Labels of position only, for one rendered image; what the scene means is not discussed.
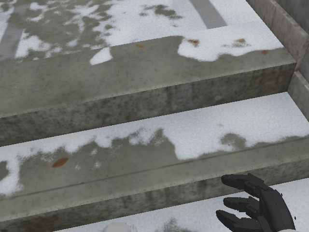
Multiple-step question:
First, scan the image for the robot right hand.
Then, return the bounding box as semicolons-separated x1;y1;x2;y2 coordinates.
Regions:
215;173;296;232

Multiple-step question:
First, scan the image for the left robot thigh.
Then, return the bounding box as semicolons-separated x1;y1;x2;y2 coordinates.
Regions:
103;222;137;232

